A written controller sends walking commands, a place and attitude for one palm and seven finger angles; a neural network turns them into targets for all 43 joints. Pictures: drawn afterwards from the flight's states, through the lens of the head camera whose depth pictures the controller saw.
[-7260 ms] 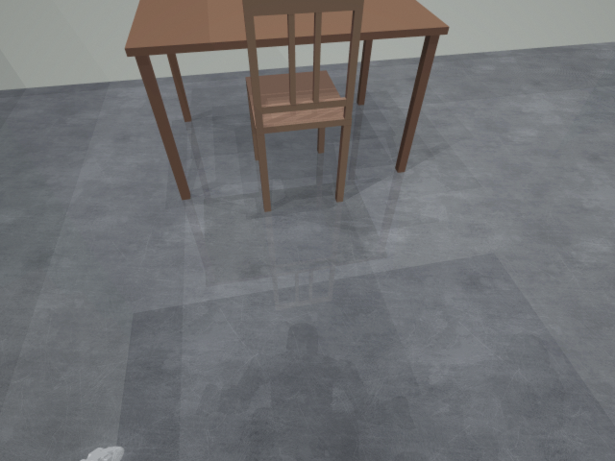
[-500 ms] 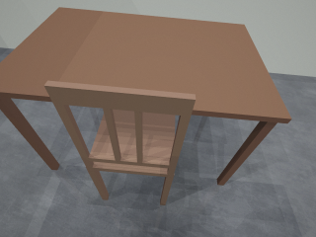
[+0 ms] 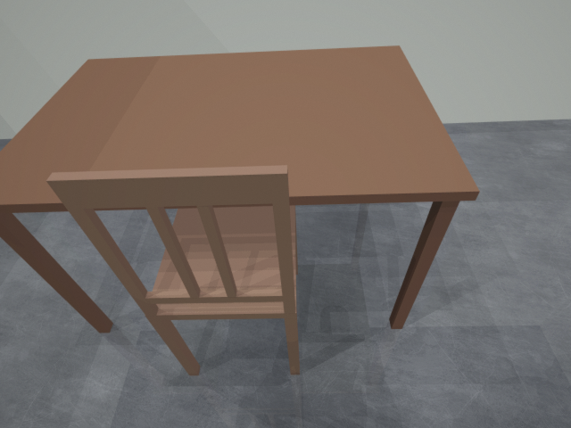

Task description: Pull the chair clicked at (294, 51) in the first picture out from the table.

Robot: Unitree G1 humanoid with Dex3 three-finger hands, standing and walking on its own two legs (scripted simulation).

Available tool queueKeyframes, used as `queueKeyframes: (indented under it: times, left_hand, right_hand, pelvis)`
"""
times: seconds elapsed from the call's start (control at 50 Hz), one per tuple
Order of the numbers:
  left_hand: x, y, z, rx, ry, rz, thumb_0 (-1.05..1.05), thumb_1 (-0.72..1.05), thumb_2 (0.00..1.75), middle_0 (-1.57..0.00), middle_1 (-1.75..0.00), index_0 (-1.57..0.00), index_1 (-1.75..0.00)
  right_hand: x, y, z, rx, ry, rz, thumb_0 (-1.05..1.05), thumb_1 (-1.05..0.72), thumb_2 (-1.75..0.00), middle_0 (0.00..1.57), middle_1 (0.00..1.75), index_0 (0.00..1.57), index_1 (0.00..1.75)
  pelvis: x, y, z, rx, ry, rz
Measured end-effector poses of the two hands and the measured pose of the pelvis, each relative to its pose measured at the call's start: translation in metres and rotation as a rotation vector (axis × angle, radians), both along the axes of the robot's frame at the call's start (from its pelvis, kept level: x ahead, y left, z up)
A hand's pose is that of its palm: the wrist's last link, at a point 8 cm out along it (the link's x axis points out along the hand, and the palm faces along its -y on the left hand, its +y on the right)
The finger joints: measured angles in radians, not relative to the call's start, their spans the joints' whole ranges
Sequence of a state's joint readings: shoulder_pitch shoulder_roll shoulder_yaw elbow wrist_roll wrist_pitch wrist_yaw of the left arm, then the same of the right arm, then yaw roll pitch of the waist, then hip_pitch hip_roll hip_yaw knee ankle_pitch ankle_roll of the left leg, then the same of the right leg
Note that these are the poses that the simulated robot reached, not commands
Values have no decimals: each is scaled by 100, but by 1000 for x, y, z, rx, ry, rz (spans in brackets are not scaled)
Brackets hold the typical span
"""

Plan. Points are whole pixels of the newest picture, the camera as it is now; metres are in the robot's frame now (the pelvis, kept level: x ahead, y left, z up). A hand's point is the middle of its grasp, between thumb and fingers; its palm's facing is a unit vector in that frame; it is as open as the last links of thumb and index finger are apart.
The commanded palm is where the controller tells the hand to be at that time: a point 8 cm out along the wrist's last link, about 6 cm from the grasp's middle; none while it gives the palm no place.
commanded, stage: come to a stop and stand still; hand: left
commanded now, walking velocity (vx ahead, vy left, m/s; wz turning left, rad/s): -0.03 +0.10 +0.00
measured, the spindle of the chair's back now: (177, 255) +0.45 +0.26 -0.09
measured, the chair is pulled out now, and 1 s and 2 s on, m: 0.00 0.00 0.00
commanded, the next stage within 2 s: look again from close up in 0.10 s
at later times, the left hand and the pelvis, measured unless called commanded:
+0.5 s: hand out of the picture +0.04 +0.26 -0.19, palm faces +0.04 -0.97 -0.25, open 7.4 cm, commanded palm none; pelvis -0.02 +0.06 -0.02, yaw +1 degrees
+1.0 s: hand out of the picture -0.02 +0.26 -0.19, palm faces +0.00 -0.97 -0.23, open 7.4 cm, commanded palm none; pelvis -0.03 +0.07 -0.01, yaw +0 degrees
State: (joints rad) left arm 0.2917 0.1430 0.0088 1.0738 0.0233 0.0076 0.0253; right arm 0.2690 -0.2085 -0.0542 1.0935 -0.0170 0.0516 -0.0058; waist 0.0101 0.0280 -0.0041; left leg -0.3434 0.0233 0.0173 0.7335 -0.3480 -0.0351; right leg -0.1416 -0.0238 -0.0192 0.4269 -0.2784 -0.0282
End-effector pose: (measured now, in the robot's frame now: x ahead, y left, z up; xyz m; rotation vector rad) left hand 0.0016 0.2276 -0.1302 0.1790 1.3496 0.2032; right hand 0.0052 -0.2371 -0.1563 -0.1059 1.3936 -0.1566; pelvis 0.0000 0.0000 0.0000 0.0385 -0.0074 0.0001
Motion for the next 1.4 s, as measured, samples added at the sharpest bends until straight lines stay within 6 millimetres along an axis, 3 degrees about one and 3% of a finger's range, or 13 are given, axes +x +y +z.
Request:
queueKeyframes:
  times: [0.08, 0.16, 0.28, 0.46, 0.6, 0.72, 0.98, 1.1, 1.14, 1.18, 1.28, 1.34, 1.4]
  left_hand:
    - [-5, -3, -2, -3, 10, 18, 1, 91, 90, -21, -30, -20, -30]
    - [-14, 7, -8, -1, 29, 22, 1, 91, 90, -21, -30, -20, -30]
    - [-10, 38, -24, 12, 1, 3, 1, 91, 90, -21, -30, -20, -30]
    - [23, 77, -26, 13, -103, -30, 1, 91, 90, -20, -30, -20, -30]
    - [32, 91, -22, 7, -140, -44, 1, 91, 90, -20, -30, -20, -30]
    - [21, 95, -22, 2, -107, -49, 1, 91, 90, -20, -30, -20, -30]
    - [-20, 85, -23, -16, 16, -35, 1, 91, 90, -20, -30, -20, -30]
    - [-31, 76, -23, -18, 39, -34, 1, 91, 90, -20, -30, -20, -30]
    - [-4, 78, -5, -5, -141, 52, 2, 90, 90, -20, -30, -20, -30]
    - [36, 79, 30, 43, -425, 64, 2, 90, 89, -20, -29, -20, -30]
    - [121, 81, 103, 54, -1018, 22, 2, 84, 87, -20, -28, -19, -29]
    - [143, 83, 109, 147, -971, -102, 1, 59, 76, -19, -28, -18, -29]
    - [145, 74, 100, 159, -826, -163, 1, 25, 61, -17, -29, -17, -29]
  right_hand:
    - [-16, -2, 1, -18, 60, 4, 0, -91, -90, 19, 30, 20, 30]
    - [-16, 5, 2, -34, 67, 29, 0, -91, -90, 19, 30, 20, 30]
    - [8, 29, -3, -46, -35, 74, 0, -91, -90, 19, 30, 20, 30]
    - [58, 69, 12, -56, -208, 104, 0, -92, -89, 20, 30, 20, 30]
    - [71, 85, 19, -59, -255, 116, 0, -91, -89, 20, 30, 21, 30]
    - [58, 86, 18, -61, -223, 101, 0, -91, -89, 20, 30, 21, 30]
    - [-4, 77, 10, -60, -60, 47, 0, -91, -89, 20, 30, 20, 30]
    - [-23, 76, 7, -44, -19, 31, 0, -91, -89, 20, 30, 20, 30]
    - [-18, 74, 13, -57, -110, 35, 0, -91, -89, 20, 30, 20, 30]
    - [-5, 70, 20, -74, -255, 30, 1, -91, -89, 20, 30, 21, 30]
    - [43, 48, 28, -92, -544, 87, 1, -91, -89, 20, 30, 21, 30]
    - [68, 33, 29, -91, -560, 111, 1, -91, -89, 20, 30, 21, 30]
    - [81, 25, 33, -82, -548, 117, 0, -91, -89, 20, 30, 20, 30]
  pelvis:
    - [-3, 2, 0, -1, 7, 13]
    - [-8, 9, -4, -10, 12, 23]
    - [-17, 27, -18, -38, 21, 34]
    - [-18, 58, -18, -56, 5, 16]
    - [-20, 73, -15, -55, -2, 7]
    - [-21, 78, -13, -49, -10, 0]
    - [-26, 75, -10, -40, -22, -4]
    - [-30, 70, -9, -41, -20, -2]
    - [-32, 66, -9, -36, -9, 3]
    - [-33, 61, -11, -19, 5, 4]
    - [-50, 46, -27, -25, 76, 39]
    - [-58, 39, -29, -26, 55, 53]
    - [-60, 37, -25, -12, 11, 57]
